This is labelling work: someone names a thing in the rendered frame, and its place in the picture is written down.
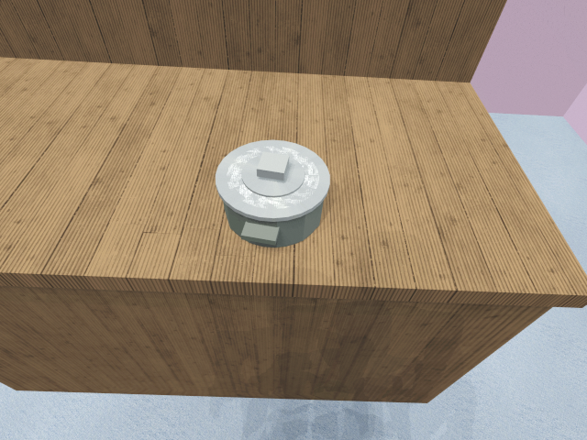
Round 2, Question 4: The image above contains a table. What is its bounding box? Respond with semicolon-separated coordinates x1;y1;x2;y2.
0;0;587;403

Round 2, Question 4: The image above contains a knob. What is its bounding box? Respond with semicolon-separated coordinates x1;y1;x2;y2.
257;152;289;181

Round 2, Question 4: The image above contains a lid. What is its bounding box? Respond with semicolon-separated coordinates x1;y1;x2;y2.
216;140;330;222

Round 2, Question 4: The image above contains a pot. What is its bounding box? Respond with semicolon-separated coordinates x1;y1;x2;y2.
223;201;324;248

